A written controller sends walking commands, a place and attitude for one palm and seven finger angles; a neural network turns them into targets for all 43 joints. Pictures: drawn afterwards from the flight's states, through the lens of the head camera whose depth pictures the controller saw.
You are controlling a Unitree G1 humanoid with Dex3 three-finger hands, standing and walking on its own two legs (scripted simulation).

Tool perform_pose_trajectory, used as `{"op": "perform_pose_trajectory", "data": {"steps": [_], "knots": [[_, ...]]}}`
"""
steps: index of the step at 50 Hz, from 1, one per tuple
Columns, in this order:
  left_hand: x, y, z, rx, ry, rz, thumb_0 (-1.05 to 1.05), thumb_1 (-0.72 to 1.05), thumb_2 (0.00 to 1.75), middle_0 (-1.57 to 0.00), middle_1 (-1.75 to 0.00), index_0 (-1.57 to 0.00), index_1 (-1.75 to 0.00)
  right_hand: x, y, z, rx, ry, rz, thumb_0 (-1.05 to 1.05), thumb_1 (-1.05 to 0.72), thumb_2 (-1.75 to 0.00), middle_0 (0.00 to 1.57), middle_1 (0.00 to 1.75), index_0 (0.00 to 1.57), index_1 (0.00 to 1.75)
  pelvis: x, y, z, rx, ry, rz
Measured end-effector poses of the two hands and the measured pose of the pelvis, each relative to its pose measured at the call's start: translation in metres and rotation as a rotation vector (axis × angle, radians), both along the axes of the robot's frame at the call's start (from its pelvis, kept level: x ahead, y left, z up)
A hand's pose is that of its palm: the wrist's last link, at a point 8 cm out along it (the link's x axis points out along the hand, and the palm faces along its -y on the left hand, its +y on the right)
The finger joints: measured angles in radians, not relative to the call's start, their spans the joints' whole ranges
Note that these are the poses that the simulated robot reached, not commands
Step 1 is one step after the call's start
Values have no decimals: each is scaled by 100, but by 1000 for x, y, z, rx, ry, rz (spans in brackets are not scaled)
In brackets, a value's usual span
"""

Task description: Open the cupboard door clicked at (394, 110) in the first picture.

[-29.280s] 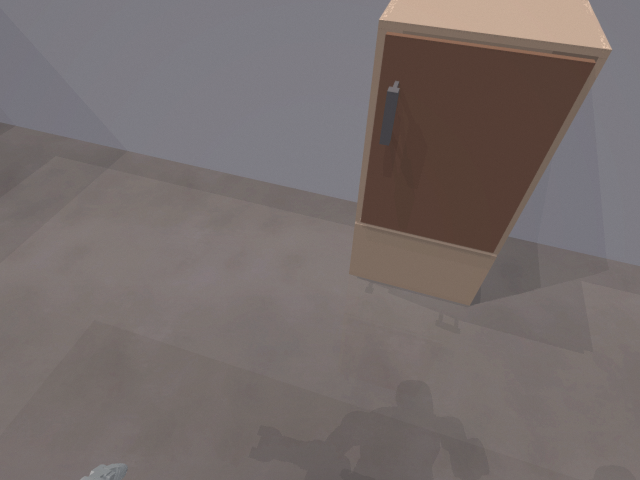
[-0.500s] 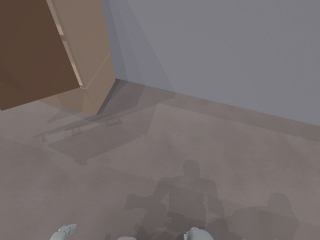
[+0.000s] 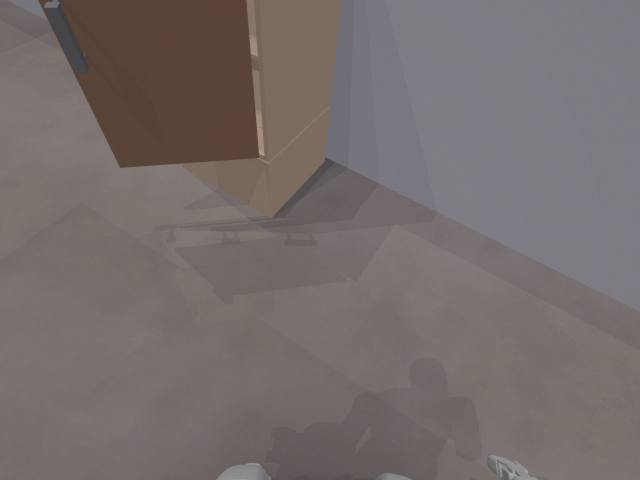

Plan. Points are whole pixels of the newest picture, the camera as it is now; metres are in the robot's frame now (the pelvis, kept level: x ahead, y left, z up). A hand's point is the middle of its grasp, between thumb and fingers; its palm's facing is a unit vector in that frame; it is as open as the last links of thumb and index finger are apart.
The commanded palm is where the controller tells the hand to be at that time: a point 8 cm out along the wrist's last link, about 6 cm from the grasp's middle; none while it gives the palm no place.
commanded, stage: turn to face it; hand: left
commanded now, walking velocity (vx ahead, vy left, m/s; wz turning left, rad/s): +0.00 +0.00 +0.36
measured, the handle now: (70, 34) +0.93 +0.60 +0.00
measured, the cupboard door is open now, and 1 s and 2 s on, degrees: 43 43 43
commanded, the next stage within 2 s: take the last steps up to it in 0.30 s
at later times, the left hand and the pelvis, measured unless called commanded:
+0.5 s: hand out of the picture +0.02 +0.16 -0.14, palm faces +0.22 -0.95 -0.21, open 7.4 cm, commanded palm none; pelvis +0.00 -0.03 +0.02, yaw +11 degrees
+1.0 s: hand (156, 457) +0.15 +0.22 -0.14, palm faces +0.25 -0.94 -0.22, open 7.4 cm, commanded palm none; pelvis +0.10 +0.01 +0.01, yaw +16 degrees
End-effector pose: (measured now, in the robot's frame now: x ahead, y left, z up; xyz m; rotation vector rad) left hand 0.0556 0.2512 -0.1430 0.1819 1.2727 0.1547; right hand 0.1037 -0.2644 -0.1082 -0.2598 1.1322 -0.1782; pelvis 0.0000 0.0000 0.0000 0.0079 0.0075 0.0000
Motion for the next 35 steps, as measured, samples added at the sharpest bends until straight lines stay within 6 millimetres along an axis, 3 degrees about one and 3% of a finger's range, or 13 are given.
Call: {"op": "perform_pose_trajectory", "data": {"steps": [8,16,21,27,32,35], "knots": [[-5,8,23,35,-37,82,1,91,90,-20,-30,-20,-30,3,13,4,22,29,73,0,-90,-90,20,30,20,30,-1,-8,15,-23,-9,63],[-14,-20,32,79,-98,114,1,91,90,-20,-30,-20,-30,0,-3,-22,95,74,85,0,-90,-90,20,30,21,30,-1,-35,6,1,-22,120],[-37,-40,35,44,-60,163,1,91,90,-20,-30,-20,-30,2,-9,-15,90,114,99,0,-91,-90,20,30,20,30,2,-38,16,13,-28,160],[-66,-48,24,-28,-18,234,1,91,90,-20,-30,-21,-30,12,2,-2,61,133,159,0,-91,-90,20,29,20,30,6,-30,20,16,-16,205],[-96,-31,3,-69,53,315,1,91,90,-20,-30,-21,-30,28,26,-2,20,101,226,0,-91,-90,20,29,20,30,11,-9,9,-3,-6,246],[-97,-18,3,-65,103,316,1,91,90,-20,-30,-21,-30,26,37,0,15,96,229,0,-91,-90,20,29,20,30,18,-1,12,-2,-6,245]]}}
